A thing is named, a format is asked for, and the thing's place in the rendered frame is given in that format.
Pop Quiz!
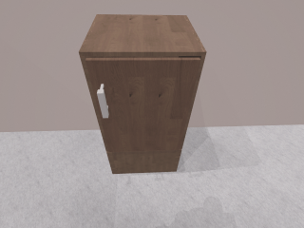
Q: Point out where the handle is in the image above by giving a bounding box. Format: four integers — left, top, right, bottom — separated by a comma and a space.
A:
97, 84, 109, 119

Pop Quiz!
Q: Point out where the cupboard door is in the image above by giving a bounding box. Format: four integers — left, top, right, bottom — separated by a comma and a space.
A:
85, 57, 200, 152

